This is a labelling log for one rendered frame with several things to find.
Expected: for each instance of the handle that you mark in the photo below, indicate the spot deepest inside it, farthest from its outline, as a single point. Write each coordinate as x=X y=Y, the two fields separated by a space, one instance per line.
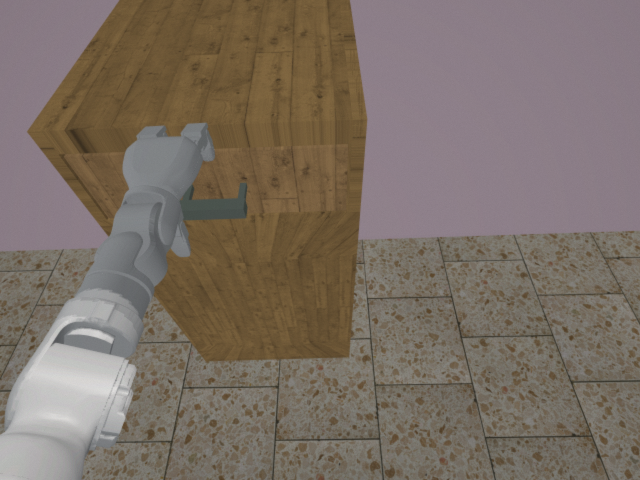
x=209 y=209

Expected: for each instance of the cabinet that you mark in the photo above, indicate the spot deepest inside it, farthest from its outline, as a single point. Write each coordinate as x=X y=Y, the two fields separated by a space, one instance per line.
x=260 y=73

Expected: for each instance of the drawer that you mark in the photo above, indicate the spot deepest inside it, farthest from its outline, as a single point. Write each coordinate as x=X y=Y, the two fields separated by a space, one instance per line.
x=279 y=179

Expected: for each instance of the robot left hand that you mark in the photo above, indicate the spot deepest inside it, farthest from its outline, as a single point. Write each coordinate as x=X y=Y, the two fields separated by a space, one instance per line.
x=169 y=163

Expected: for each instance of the left robot upper arm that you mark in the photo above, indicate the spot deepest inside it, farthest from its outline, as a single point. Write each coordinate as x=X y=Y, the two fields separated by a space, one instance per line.
x=75 y=400

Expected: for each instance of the robot left forearm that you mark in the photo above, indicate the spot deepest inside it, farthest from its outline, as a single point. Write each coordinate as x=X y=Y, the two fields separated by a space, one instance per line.
x=106 y=313

